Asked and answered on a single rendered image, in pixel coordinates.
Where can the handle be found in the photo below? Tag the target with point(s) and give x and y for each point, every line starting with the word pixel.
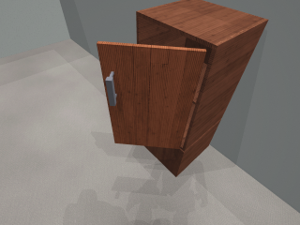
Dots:
pixel 110 89

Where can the cupboard door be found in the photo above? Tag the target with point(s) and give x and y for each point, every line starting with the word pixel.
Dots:
pixel 154 86

